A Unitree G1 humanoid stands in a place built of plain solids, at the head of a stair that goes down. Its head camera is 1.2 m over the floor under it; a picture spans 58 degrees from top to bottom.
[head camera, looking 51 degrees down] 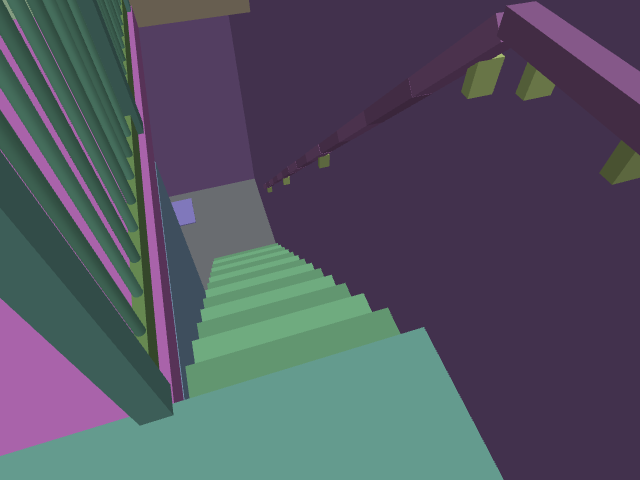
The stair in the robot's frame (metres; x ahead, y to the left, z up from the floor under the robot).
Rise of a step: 0.21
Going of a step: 0.20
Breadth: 0.75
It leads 18 degrees to the left of straight ahead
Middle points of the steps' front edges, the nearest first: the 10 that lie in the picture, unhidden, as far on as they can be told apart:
0.51 0.04 0.00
0.71 0.10 -0.21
0.90 0.16 -0.42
1.09 0.23 -0.63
1.29 0.29 -0.84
1.48 0.35 -1.05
1.68 0.41 -1.27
1.87 0.48 -1.48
2.06 0.54 -1.69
2.26 0.60 -1.90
